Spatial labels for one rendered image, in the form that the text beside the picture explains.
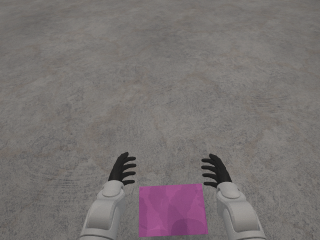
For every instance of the robot right hand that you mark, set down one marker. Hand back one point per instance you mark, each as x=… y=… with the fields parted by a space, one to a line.
x=221 y=174

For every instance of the carton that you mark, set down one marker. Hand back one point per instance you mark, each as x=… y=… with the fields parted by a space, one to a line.
x=172 y=210

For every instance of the right robot forearm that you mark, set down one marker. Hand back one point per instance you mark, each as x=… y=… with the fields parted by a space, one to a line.
x=240 y=219

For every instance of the robot left hand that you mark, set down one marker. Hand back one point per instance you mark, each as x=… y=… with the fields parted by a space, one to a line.
x=118 y=168

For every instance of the left robot forearm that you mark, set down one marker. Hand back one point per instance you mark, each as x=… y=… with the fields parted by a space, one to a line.
x=103 y=217

